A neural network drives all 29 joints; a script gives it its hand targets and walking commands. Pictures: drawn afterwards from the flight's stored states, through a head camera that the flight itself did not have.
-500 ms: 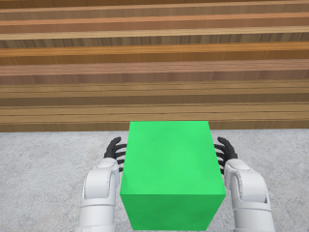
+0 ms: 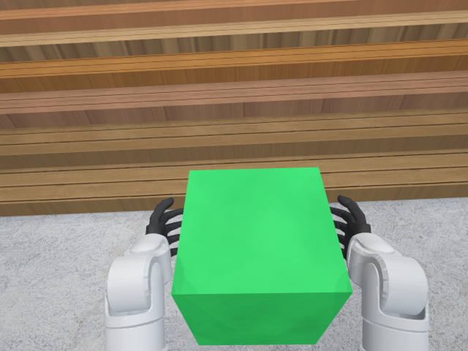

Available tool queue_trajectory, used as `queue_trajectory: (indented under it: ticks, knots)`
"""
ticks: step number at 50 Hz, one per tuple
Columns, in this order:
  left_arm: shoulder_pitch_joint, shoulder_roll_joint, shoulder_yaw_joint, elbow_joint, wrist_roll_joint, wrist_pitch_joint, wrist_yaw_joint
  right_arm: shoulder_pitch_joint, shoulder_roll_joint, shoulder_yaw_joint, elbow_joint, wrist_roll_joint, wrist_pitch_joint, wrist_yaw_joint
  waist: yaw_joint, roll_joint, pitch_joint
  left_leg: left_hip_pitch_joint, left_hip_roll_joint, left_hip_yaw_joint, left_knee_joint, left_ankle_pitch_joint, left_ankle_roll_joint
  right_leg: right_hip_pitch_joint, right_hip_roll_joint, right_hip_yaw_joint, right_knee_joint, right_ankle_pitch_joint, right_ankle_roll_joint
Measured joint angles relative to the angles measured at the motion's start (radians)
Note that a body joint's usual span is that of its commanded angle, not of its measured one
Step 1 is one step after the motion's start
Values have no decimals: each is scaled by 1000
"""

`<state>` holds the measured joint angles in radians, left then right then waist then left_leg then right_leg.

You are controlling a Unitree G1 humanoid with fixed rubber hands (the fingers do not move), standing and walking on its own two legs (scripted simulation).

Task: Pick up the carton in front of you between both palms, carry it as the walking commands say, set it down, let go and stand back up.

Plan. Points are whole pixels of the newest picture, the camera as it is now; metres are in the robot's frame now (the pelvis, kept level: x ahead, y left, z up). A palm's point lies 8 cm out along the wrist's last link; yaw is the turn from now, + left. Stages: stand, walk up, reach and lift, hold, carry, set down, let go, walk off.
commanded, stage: carry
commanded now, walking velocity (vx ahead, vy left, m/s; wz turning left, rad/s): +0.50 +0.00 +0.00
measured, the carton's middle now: (255, 261) +0.28 -0.01 +0.03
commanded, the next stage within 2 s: none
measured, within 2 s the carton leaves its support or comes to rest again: neither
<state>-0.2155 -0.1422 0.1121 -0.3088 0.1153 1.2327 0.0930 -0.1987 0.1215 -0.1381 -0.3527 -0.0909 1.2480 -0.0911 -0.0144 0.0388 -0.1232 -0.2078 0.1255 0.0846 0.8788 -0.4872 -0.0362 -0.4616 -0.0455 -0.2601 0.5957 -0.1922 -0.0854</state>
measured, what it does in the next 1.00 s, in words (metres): walks ahead: left foot, then right foot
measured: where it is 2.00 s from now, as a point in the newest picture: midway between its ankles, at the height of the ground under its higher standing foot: (246, 144)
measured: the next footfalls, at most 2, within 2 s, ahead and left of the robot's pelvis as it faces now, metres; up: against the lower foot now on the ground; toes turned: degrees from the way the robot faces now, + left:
left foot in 0.40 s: +0.45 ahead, +0.11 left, +0.00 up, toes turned +11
right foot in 0.88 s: +0.77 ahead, -0.11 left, +0.00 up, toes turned -13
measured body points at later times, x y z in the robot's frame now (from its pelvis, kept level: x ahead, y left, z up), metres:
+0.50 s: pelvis +0.33 +0.03 +0.00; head +0.34 +0.04 +0.45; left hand +0.61 +0.17 +0.06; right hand +0.60 -0.14 +0.06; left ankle +0.41 +0.10 -0.72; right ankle +0.13 -0.08 -0.63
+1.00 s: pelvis +0.65 -0.03 +0.00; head +0.68 -0.04 +0.45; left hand +1.01 +0.12 +0.14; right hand +1.01 -0.18 +0.13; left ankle +0.50 +0.10 -0.62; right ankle +0.73 -0.10 -0.72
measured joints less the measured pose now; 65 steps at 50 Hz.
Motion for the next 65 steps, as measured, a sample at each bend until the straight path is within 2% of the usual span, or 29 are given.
queue_trajectory:
  ticks: [2, 5, 9, 14, 18, 20, 21, 22, 23, 25, 27, 29, 33, 39, 43, 45, 46, 49, 51, 54, 58, 61, 63, 65]
  knots:
    - [6, 1, 1, 17, 4, 9, 0, -1, 8, -9, 23, -2, 8, 0, 8, -15, 12, -137, -19, -20, 205, 42, 26, 50, 0, -5, -40, -36, -3]
    - [31, 5, 9, 1, -2, 9, 0, 6, 19, 4, 31, -9, 2, 0, 24, -28, 28, -286, -19, -4, 240, 152, 43, 144, 7, -1, -150, -26, 10]
    - [42, 7, 18, -33, -13, -10, 0, 8, 16, 28, 12, -11, -21, 1, 41, -40, 37, -394, -14, 17, 72, 254, 37, 264, 11, 15, -270, -32, 22]
    - [43, 7, 14, -42, -22, -25, -1, 26, 14, 37, -16, -16, -35, 1, 39, -39, 20, -417, -26, 59, -203, 367, 38, 405, 9, 27, -340, -96, 56]
    - [53, 8, 0, -26, -14, -20, -4, 48, 11, 36, -10, -15, -31, 2, 33, -42, 8, -360, -51, 124, -346, 432, 60, 520, 2, 37, -333, -195, 96]
    - [58, 9, 0, -21, -8, -16, -5, 46, 11, 36, 6, -14, -32, 4, 29, -50, 9, -292, -74, 164, -401, 421, 78, 546, -18, 53, -238, -283, 117]
    - [58, 12, 6, -11, -7, -19, -6, 44, 12, 41, 29, -15, -42, 5, 18, -74, 11, -283, -89, 179, -369, 413, 112, 523, -50, 63, -129, -329, 119]
    - [59, 12, 16, 2, -6, -22, -6, 37, 13, 44, 57, -17, -52, 6, 10, -86, 17, -283, -93, 190, -323, 373, 132, 462, -70, 93, 36, -312, 114]
    - [63, 12, 23, 13, -4, -24, -6, 32, 13, 46, 82, -17, -58, 7, 3, -84, 26, -274, -90, 195, -302, 334, 141, 380, -64, 139, 212, -290, 110]
    - [72, 11, 25, 24, 1, -27, -6, 36, 13, 47, 104, -15, -65, 7, -6, -69, 49, -226, -84, 200, -334, 304, 132, 219, -38, 192, 476, -248, 87]
    - [81, 12, 13, 25, 2, -33, -6, 54, 11, 48, 97, -12, -73, 7, -12, -58, 67, -167, -86, 200, -401, 303, 125, 88, -35, 198, 561, -182, 68]
    - [88, 12, -1, 17, 2, -45, -7, 72, 9, 48, 76, -8, -84, 7, -17, -48, 77, -106, -88, 194, -467, 302, 121, -8, -42, 189, 526, -128, 63]
    - [103, 13, -23, -7, 1, -71, -7, 97, 7, 48, 35, 0, -105, 7, -19, -38, 68, 10, -88, 176, -563, 279, 103, -122, -58, 169, 340, -39, 75]
    - [85, 12, -15, -69, -6, -58, -1, 64, 9, 46, -10, 6, -93, 7, 2, -46, 46, 184, -89, 163, -616, 180, 57, -148, -59, 113, 42, 104, 75]
    - [-13, 25, 17, -87, -29, -23, 9, -38, 10, 18, -28, 10, -57, -1, 2, -41, 47, 275, -81, 145, -553, 56, 14, -93, -32, 72, -50, 130, 38]
    - [-114, 44, 24, -38, -40, -10, 20, -124, -24, 6, -8, 17, -31, -15, 19, -18, 57, 259, -43, 128, -382, -46, 7, -51, -4, 46, -45, 111, 7]
    - [-172, 55, 26, 4, -43, -6, 25, -175, -52, -4, 22, 28, -19, -18, 31, -3, 68, 198, -20, 98, -216, -41, 20, -59, 2, 37, 13, 75, -8]
    - [-325, 95, 34, 120, -67, 30, 51, -327, -120, -27, 128, 59, 29, -25, 53, -6, 116, -52, -55, -34, 259, 14, 65, -32, 2, 37, 44, -6, -14]
    - [-398, 122, 49, 169, -84, 55, 59, -420, -137, -43, 190, 65, 59, -30, 58, -8, 143, -195, -63, -58, 378, 81, 89, 8, 10, 40, -3, -10, -10]
    - [-500, 152, 81, 222, -101, 80, 62, -540, -148, -66, 257, 62, 85, -37, 64, -12, 171, -355, -57, -63, 356, 146, 98, 69, 21, 49, -72, -19, -11]
    - [-619, 171, 127, 286, -105, 95, 63, -659, -158, -102, 320, 52, 99, -42, 62, -16, 179, -484, -46, -50, 202, 189, 87, 144, 30, 62, -132, -54, -1]
    - [-682, 170, 155, 334, -93, 103, 63, -716, -159, -135, 365, 44, 105, -42, 59, -21, 167, -517, -48, -28, 65, 234, 85, 198, 31, 73, -146, -104, 16]
    - [-706, 163, 168, 366, -81, 105, 63, -735, -159, -155, 393, 40, 107, -42, 56, -28, 152, -522, -60, -4, 24, 248, 96, 233, 26, 81, -128, -157, 30]
    - [-709, 156, 174, 392, -70, 105, 63, -732, -151, -174, 416, 35, 104, -42, 52, -58, 128, -477, -76, 17, 34, 180, 108, 264, 5, 91, -105, -213, 41]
